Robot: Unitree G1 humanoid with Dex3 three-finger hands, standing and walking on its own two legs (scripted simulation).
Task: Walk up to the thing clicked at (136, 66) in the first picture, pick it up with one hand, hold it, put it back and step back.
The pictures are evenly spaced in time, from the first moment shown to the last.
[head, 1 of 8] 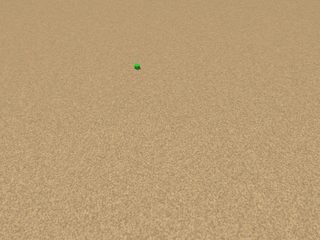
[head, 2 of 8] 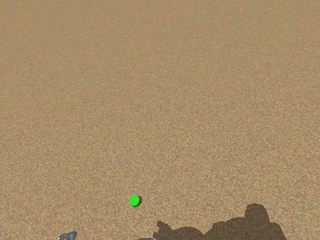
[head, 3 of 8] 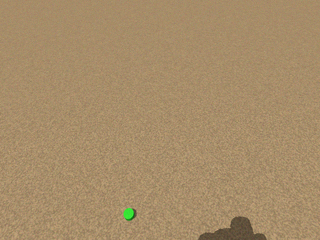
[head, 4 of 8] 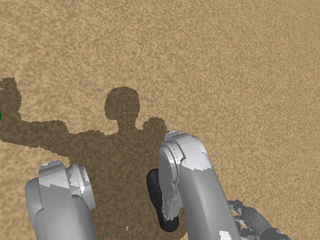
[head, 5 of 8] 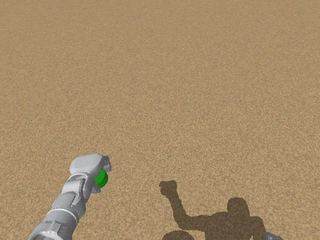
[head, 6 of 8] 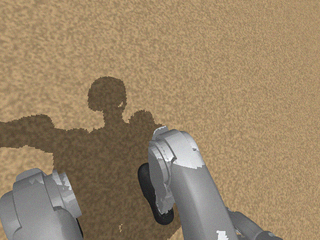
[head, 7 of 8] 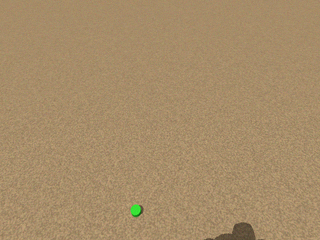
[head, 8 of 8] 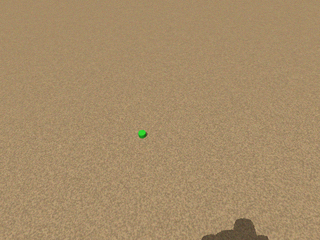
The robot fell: no
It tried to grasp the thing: yes
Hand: left
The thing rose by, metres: 0.69
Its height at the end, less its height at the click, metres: +0.00
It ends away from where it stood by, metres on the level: 0.01
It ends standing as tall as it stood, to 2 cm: yes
